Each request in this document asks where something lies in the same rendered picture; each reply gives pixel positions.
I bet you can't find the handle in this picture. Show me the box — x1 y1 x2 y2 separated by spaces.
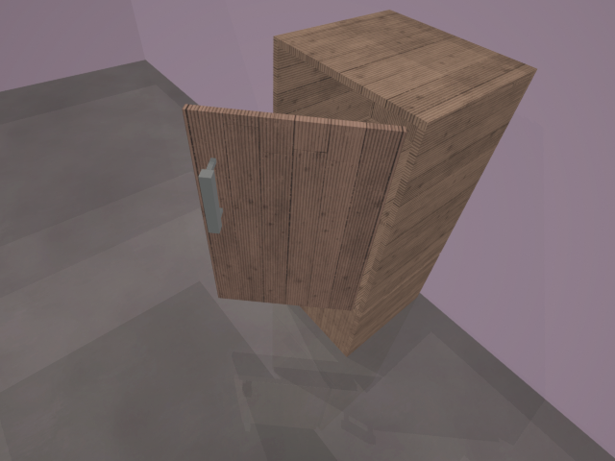
198 158 223 233

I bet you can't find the cupboard door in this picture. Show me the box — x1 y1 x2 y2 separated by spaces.
182 104 407 311

